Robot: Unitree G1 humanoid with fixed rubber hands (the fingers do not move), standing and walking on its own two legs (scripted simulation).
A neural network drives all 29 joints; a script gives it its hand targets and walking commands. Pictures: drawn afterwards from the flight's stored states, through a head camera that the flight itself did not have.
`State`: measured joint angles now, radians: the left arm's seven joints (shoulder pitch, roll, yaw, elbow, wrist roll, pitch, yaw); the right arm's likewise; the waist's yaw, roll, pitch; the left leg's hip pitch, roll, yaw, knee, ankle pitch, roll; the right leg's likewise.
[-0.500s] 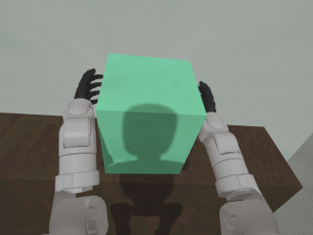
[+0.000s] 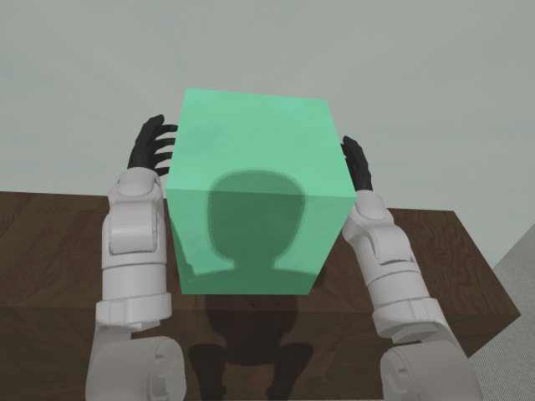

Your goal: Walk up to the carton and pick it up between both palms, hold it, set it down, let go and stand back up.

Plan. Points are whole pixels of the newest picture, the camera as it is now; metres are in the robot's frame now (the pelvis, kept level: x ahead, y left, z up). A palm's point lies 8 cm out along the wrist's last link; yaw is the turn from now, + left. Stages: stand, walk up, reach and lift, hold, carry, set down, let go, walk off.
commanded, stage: hold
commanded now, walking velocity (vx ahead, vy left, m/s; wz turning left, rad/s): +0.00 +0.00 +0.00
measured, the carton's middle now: (252, 199) +0.38 +0.01 +0.13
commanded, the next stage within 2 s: none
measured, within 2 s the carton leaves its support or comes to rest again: neither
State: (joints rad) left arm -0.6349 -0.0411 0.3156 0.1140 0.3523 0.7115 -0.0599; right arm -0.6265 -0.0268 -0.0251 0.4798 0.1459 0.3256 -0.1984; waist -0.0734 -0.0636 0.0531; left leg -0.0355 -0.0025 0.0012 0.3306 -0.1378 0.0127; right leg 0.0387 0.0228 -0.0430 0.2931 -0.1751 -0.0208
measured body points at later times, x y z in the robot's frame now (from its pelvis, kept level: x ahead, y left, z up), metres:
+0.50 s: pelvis +0.00 +0.00 +0.00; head -0.04 +0.03 +0.45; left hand +0.38 +0.16 +0.20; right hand +0.37 -0.15 +0.18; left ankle +0.04 +0.11 -0.75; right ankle +0.00 -0.10 -0.75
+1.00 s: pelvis +0.00 +0.00 +0.00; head -0.05 +0.02 +0.45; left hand +0.37 +0.16 +0.20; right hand +0.37 -0.15 +0.18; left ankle +0.04 +0.11 -0.75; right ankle +0.00 -0.10 -0.75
